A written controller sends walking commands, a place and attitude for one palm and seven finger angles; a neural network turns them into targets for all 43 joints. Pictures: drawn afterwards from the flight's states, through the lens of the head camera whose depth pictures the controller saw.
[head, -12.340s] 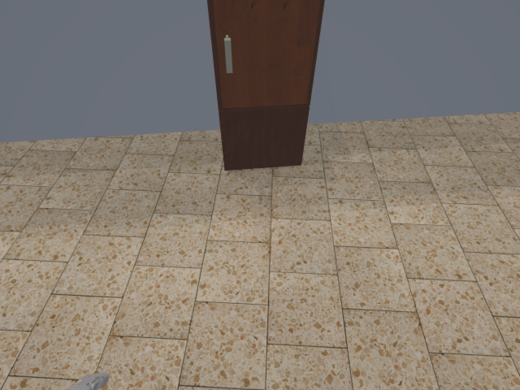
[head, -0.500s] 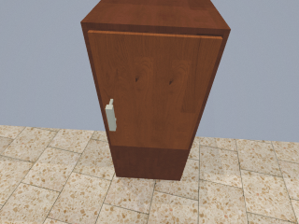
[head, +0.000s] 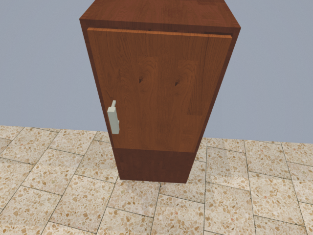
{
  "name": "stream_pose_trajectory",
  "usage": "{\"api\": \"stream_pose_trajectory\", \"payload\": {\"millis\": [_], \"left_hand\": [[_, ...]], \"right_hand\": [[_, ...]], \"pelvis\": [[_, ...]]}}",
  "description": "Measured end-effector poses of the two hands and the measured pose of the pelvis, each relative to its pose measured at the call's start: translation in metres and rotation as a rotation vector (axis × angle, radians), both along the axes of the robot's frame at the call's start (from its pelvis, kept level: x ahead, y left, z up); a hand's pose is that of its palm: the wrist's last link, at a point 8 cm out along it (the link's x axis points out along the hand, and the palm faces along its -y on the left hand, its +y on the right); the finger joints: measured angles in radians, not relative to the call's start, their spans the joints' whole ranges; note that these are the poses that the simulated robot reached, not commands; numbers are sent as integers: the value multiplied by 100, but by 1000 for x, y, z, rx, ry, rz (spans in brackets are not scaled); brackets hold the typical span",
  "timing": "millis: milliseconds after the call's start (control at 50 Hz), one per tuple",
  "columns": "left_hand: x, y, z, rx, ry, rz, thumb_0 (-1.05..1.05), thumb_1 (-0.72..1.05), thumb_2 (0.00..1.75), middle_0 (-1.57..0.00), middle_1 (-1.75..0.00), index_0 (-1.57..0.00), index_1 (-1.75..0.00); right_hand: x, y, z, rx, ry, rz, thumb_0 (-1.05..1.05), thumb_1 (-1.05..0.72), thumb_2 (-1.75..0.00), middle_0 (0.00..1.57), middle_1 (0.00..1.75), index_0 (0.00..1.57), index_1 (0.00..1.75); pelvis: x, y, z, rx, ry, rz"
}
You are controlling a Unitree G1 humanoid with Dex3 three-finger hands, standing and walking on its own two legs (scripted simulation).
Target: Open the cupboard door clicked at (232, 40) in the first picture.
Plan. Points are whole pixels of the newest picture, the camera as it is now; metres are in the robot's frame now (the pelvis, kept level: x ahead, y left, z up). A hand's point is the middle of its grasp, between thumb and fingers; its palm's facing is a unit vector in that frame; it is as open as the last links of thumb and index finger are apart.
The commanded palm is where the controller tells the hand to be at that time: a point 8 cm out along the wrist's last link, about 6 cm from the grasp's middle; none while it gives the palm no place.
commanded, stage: look again from close up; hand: left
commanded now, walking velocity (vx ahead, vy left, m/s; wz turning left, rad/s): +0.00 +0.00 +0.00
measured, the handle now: (114, 117) +0.55 +0.19 -0.08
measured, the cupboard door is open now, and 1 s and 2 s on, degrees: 0 0 0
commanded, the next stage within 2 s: raise the hand with hooked fingers in 0.40 s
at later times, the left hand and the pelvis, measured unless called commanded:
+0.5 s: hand out of the picture +0.03 +0.17 -0.18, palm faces +0.00 -0.98 -0.19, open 7.4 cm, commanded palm +0.11 +0.22 -0.07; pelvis +0.02 +0.00 +0.00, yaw +0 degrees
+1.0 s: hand (86, 230) +0.16 +0.19 -0.10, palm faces +0.13 -0.99 -0.02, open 9.0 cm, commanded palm +0.16 +0.24 -0.07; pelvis +0.00 -0.04 -0.11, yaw +2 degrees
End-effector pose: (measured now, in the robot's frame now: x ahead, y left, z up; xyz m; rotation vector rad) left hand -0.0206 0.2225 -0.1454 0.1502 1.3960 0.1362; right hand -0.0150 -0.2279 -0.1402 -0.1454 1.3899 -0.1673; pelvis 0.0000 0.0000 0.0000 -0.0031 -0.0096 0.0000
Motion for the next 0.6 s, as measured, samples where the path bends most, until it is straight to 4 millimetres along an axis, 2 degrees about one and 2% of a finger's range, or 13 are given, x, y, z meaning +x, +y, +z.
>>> {"api": "stream_pose_trajectory", "payload": {"millis": [240,520,540,560,600], "left_hand": [[30,-10,-2,-15,-42,-13,1,91,90,-20,-30,-20,-29],[43,-2,0,7,-41,-16,1,91,90,-20,-30,-20,-29],[53,-1,6,3,-90,38,1,90,90,-20,-30,-20,-29],[71,5,19,20,-207,74,2,91,90,-20,-31,-20,-30],[113,14,54,75,-491,96,2,91,89,-20,-31,-21,-30]], "right_hand": [[23,6,-1,12,-24,3,1,-92,-90,20,30,20,30],[40,2,0,1,-33,12,0,-91,-90,20,30,20,30],[44,0,2,-6,-63,10,1,-92,-90,20,30,20,30],[51,-2,5,-22,-126,17,1,-92,-90,20,30,20,30],[70,-7,11,-49,-264,28,1,-92,-90,20,30,20,30]], "pelvis": [[10,-2,1,2,-6,-5],[20,-1,2,-3,-5,-8],[20,-1,1,-5,-6,-3],[20,-1,0,0,-9,-3],[20,-1,-2,7,-2,6]]}}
